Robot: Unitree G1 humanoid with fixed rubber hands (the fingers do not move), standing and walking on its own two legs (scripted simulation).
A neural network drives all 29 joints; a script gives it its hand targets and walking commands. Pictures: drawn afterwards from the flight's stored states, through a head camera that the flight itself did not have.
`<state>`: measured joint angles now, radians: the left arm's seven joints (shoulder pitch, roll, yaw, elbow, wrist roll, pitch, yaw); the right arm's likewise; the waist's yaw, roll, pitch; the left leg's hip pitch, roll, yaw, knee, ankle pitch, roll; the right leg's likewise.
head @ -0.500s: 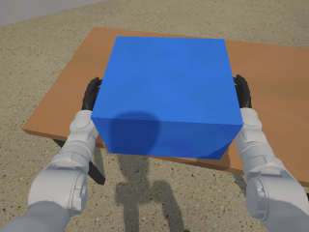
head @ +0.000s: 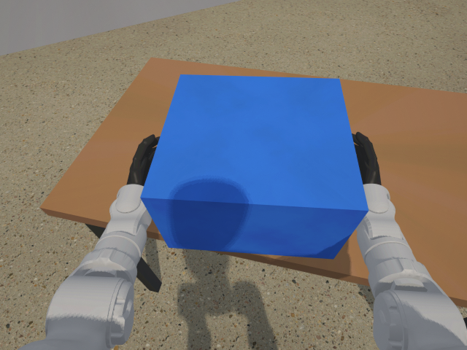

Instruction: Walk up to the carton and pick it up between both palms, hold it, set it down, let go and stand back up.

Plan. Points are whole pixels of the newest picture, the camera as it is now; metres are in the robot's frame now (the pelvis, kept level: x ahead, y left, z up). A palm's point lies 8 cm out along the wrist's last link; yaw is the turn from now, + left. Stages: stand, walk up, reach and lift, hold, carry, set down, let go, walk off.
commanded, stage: reach and lift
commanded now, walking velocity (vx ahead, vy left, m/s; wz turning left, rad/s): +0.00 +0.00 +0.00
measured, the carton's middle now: (253, 163) +0.44 -0.02 +0.05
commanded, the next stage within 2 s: none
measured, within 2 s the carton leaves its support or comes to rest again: leaves its support in 0.12 s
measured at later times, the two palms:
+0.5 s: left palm (133, 184) +0.39 +0.19 +0.06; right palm (363, 167) +0.40 -0.20 +0.08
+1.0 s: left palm (113, 177) +0.36 +0.20 +0.12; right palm (375, 166) +0.37 -0.20 +0.12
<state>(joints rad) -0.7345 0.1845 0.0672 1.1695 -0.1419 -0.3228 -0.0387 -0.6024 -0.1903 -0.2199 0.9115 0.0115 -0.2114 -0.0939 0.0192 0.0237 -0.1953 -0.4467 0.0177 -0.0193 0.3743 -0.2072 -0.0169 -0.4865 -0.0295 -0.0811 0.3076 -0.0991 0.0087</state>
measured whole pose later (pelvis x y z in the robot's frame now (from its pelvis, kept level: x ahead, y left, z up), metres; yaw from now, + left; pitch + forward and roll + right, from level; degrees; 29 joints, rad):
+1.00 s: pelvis -0.01 +0.00 +0.01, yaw +2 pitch +7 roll -1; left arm -0.49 0.14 0.16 0.36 -0.09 0.32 0.00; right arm -0.50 -0.23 -0.10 0.51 0.14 0.15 -0.12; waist -0.02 -0.01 -0.12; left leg -0.27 0.00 -0.06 0.35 -0.20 -0.01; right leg -0.28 -0.04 -0.12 0.26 -0.09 0.02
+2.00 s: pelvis -0.03 +0.00 +0.01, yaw +1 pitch +1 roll -1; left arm -0.57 0.14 0.25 0.17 0.02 0.68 -0.04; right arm -0.64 -0.25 -0.10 0.47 0.21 0.43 -0.13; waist -0.03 -0.03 -0.11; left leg -0.18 0.02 -0.03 0.33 -0.18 -0.02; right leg -0.20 -0.03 -0.09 0.25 -0.07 0.00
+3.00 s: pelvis -0.03 +0.00 +0.01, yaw -1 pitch -1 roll -1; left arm -0.61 0.14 0.27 0.12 0.05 0.80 -0.05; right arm -0.70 -0.27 -0.09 0.47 0.26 0.53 -0.13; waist -0.03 -0.03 -0.11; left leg -0.14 0.03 -0.01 0.35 -0.20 -0.02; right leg -0.18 -0.02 -0.06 0.28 -0.08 0.00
